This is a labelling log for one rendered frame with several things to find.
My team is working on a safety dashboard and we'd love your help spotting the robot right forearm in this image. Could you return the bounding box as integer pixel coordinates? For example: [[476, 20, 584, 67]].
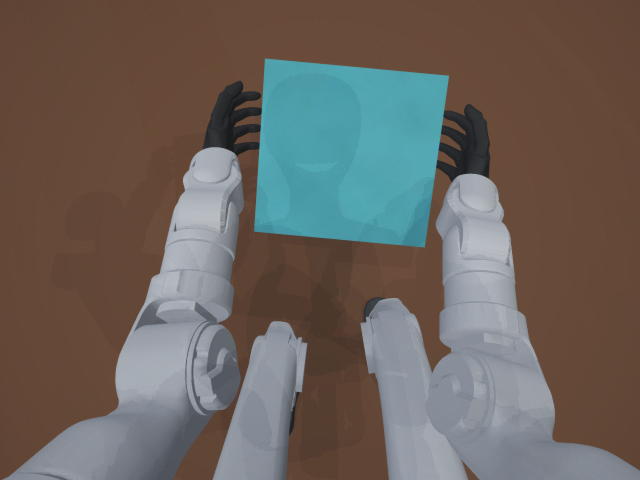
[[436, 174, 548, 386]]

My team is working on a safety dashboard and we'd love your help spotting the left robot upper arm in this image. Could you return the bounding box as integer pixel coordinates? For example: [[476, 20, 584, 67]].
[[3, 320, 241, 480]]

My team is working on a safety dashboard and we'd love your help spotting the robot left forearm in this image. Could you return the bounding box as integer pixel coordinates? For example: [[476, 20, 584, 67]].
[[115, 147, 244, 399]]

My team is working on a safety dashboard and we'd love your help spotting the left robot hand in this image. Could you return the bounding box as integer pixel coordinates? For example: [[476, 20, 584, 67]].
[[203, 81, 262, 156]]

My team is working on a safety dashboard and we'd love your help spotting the right robot hand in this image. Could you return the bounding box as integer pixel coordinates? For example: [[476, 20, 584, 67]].
[[436, 104, 490, 182]]

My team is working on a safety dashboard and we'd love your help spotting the robot right thigh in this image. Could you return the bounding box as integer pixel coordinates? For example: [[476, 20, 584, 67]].
[[361, 309, 468, 480]]

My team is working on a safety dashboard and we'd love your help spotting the carton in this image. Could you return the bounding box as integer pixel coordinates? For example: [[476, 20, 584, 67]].
[[254, 59, 449, 247]]

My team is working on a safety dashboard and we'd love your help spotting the right robot upper arm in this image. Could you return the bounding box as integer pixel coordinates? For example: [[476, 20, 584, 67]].
[[425, 349, 640, 480]]

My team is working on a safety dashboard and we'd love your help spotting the right robot shin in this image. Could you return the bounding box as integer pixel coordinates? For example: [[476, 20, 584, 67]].
[[369, 298, 424, 344]]

